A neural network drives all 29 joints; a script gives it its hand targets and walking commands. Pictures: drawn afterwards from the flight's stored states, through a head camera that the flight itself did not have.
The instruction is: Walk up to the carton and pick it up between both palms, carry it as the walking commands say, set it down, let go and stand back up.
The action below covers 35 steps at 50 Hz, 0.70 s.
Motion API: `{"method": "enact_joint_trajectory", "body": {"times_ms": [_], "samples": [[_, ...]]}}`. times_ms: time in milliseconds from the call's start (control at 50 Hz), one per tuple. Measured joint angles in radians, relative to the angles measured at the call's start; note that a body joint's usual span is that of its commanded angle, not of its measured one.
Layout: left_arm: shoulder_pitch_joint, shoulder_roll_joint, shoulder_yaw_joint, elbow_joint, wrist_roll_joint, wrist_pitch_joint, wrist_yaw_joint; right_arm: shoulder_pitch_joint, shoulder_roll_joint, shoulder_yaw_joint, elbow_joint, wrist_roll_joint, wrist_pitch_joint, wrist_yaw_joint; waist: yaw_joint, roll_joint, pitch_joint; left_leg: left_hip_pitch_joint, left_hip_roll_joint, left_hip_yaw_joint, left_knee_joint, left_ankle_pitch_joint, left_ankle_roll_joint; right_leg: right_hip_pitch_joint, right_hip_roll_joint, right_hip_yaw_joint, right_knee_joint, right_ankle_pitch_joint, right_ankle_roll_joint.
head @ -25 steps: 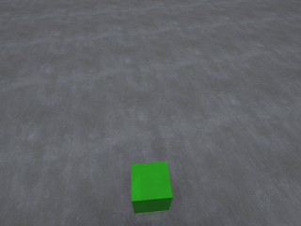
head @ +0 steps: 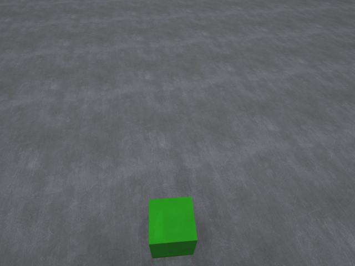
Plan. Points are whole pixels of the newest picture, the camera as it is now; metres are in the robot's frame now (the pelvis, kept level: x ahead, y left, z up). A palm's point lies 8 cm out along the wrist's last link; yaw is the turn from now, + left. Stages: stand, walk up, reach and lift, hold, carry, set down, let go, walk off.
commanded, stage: walk up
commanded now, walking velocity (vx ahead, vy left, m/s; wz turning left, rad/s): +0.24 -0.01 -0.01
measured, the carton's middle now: (171, 228) +0.43 +0.01 -0.65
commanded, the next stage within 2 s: none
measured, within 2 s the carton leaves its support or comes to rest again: neither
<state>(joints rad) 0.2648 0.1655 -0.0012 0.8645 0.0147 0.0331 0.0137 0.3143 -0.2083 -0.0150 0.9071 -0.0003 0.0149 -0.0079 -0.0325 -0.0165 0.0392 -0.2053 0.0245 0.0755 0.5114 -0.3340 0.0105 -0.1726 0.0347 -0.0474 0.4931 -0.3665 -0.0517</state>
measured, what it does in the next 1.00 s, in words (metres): walks ahead: right foot, then left foot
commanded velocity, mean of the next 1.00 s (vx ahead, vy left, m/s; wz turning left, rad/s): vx -0.04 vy -0.01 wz -0.02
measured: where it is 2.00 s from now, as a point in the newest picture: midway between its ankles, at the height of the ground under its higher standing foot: outside the picture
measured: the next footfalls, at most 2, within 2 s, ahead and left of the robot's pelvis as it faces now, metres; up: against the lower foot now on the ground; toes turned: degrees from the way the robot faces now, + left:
right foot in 0.44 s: +0.18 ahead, -0.13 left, +0.00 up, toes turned -3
left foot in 0.86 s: +0.18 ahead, +0.15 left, +0.00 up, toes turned +6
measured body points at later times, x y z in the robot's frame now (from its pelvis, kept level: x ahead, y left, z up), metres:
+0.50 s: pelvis +0.14 -0.01 -0.01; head +0.16 -0.01 +0.44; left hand +0.21 +0.23 -0.15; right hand +0.11 -0.25 -0.16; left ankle -0.01 +0.11 -0.72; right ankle +0.14 -0.13 -0.74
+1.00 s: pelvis +0.11 +0.07 -0.01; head +0.15 +0.13 +0.43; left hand +0.17 +0.32 -0.19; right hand +0.17 -0.19 -0.12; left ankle +0.14 +0.15 -0.74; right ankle +0.08 -0.10 -0.66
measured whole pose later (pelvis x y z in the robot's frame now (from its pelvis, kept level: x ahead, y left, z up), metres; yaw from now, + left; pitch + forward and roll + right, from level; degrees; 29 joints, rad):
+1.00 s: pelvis +0.11 +0.07 -0.01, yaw +0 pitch -1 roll -6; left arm 0.24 0.29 0.00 0.89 0.01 0.10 0.03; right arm 0.20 -0.20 -0.02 0.91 0.00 0.04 -0.02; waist -0.03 -0.04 0.10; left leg -0.36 0.10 0.06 0.72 -0.34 0.04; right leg -0.44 0.01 -0.03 1.08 -0.53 0.06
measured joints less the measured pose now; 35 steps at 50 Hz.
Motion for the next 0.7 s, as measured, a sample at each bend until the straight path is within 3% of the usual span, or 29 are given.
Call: {"method": "enact_joint_trajectory", "body": {"times_ms": [60,140,200,260,320,380,440,460,540,700], "samples": [[0.006,0.022,0.000,0.000,0.000,-0.001,-0.005,0.009,0.000,0.000,0.000,0.000,-0.001,0.003,0.000,-0.012,-0.021,-0.002,-0.009,0.000,0.000,-0.084,0.000,0.003,-0.008,0.000,-0.013,-0.054,-0.001],[0.007,0.053,0.000,0.016,0.000,-0.010,0.002,0.007,0.002,0.000,-0.001,0.000,-0.026,0.004,0.000,-0.018,-0.023,0.003,-0.016,0.005,0.002,0.019,0.002,0.009,-0.020,0.000,-0.012,0.056,0.011],[0.006,0.070,0.000,0.028,0.000,-0.011,0.000,0.029,0.015,0.000,0.000,0.000,-0.042,0.002,-0.001,-0.030,-0.047,0.028,-0.028,0.004,0.001,-0.022,0.021,0.005,-0.031,-0.001,0.048,-0.014,0.018],[0.005,0.067,0.000,0.028,0.000,-0.014,-0.007,0.055,0.015,0.000,0.000,0.000,-0.052,-0.005,-0.001,-0.005,-0.051,0.060,-0.010,0.003,0.001,-0.059,0.025,-0.045,-0.029,-0.001,0.191,-0.130,0.019],[-0.003,0.066,0.000,0.027,0.000,-0.015,-0.009,0.095,0.016,0.000,0.000,0.000,-0.057,-0.017,-0.001,0.022,-0.044,0.086,0.016,0.004,0.001,-0.086,0.023,-0.121,-0.030,0.000,0.269,-0.158,0.021],[-0.017,0.066,0.000,0.027,0.000,-0.015,-0.009,0.128,0.016,0.000,0.000,0.000,-0.052,-0.033,0.000,0.036,-0.019,0.123,0.037,0.005,0.001,-0.111,0.008,-0.164,-0.031,0.001,0.234,-0.115,0.032],[-0.017,0.064,0.000,0.027,0.000,-0.015,-0.006,0.151,0.021,0.000,0.001,0.000,-0.035,-0.034,0.000,0.023,-0.019,0.150,0.026,0.006,0.004,-0.129,-0.007,-0.156,-0.044,0.001,0.067,0.154,0.032],[-0.017,0.057,0.000,0.028,0.000,-0.015,-0.002,0.147,0.019,0.000,0.001,0.000,-0.030,-0.035,0.000,0.028,-0.019,0.151,0.027,0.004,0.018,-0.134,-0.011,-0.152,-0.044,-0.002,0.070,0.174,0.035],[-0.017,0.028,0.000,0.028,0.000,-0.026,0.013,0.065,0.013,0.000,0.000,0.000,-0.004,-0.036,0.001,0.042,-0.018,0.048,0.010,-0.022,0.245,-0.245,-0.011,-0.134,-0.049,-0.002,0.071,0.086,0.035],[-0.017,0.029,0.000,0.028,0.000,-0.026,0.046,-0.155,-0.005,0.000,0.000,0.000,0.030,-0.029,0.001,0.024,0.040,-0.180,0.002,-0.023,0.394,-0.284,-0.016,-0.124,-0.087,-0.002,0.051,0.095,0.042]]}}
